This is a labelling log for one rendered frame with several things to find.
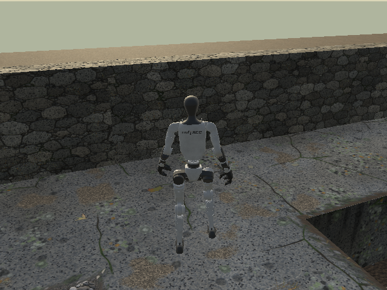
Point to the humanoid robot torso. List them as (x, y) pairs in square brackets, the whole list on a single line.
[(192, 145)]

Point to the robot right forearm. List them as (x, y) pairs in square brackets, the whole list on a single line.
[(223, 161)]

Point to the right robot shin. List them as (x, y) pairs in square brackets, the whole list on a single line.
[(210, 210)]

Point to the left robot hand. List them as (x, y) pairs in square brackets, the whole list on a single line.
[(166, 167)]

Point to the right robot hand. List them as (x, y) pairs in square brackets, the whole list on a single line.
[(228, 176)]

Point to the robot right upper arm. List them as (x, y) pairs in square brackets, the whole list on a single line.
[(211, 127)]

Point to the robot left upper arm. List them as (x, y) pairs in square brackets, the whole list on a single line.
[(170, 138)]

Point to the robot left forearm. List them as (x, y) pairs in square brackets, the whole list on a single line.
[(163, 159)]

